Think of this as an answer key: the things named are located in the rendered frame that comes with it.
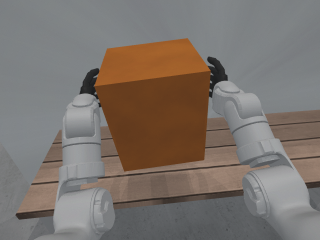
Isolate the table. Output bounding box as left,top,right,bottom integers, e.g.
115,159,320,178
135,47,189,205
16,109,320,234

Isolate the carton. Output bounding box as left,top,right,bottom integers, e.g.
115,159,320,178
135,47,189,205
94,38,211,172

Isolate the robot right hand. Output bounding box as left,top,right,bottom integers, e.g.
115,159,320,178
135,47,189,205
207,56,228,98

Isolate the robot left upper arm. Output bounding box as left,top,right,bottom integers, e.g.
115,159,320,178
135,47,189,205
34,187,115,240

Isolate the robot left forearm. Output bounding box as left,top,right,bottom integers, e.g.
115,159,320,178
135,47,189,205
53,93,105,230

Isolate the robot right upper arm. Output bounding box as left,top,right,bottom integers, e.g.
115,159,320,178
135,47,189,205
242,164,320,240

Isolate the robot right forearm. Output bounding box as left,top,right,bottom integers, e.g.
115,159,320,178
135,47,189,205
212,80,310,202

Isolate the robot left hand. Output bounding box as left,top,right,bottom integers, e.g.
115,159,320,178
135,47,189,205
79,68,102,108

